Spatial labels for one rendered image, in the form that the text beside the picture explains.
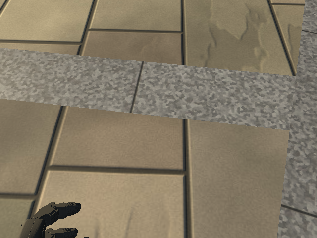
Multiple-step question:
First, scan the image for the left robot hand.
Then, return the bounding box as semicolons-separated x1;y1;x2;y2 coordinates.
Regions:
17;202;89;238

